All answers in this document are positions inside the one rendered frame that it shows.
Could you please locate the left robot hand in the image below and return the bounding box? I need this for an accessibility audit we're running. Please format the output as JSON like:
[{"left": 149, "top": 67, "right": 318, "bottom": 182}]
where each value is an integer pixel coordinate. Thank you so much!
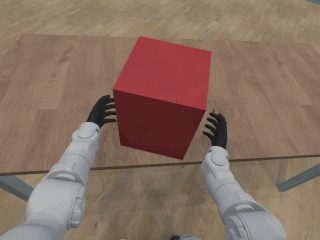
[{"left": 86, "top": 94, "right": 117, "bottom": 129}]

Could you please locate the table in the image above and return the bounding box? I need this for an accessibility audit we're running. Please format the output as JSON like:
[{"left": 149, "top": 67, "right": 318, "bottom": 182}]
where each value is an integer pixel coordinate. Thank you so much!
[{"left": 0, "top": 33, "right": 320, "bottom": 202}]

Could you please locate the right robot upper arm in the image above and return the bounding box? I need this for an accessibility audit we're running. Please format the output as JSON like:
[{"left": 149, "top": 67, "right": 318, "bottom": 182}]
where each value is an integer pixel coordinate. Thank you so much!
[{"left": 225, "top": 211, "right": 287, "bottom": 240}]

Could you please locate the carton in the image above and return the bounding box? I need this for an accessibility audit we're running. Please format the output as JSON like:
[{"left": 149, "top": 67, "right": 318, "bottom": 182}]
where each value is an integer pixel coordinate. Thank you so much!
[{"left": 112, "top": 36, "right": 212, "bottom": 160}]

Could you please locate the left robot upper arm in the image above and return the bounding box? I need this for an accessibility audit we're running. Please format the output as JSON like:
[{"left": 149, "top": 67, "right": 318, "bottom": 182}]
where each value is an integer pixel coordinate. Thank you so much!
[{"left": 0, "top": 178, "right": 87, "bottom": 240}]

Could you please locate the robot right forearm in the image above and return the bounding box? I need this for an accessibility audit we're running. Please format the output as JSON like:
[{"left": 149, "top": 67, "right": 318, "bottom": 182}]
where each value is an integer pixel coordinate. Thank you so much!
[{"left": 200, "top": 146, "right": 288, "bottom": 240}]

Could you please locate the robot left forearm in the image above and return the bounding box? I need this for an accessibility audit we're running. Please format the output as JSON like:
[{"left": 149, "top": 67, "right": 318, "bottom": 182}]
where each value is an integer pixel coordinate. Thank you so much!
[{"left": 25, "top": 122, "right": 101, "bottom": 220}]

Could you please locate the right robot hand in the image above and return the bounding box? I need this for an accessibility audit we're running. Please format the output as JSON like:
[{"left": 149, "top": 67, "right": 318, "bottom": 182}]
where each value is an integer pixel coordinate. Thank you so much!
[{"left": 202, "top": 112, "right": 227, "bottom": 150}]

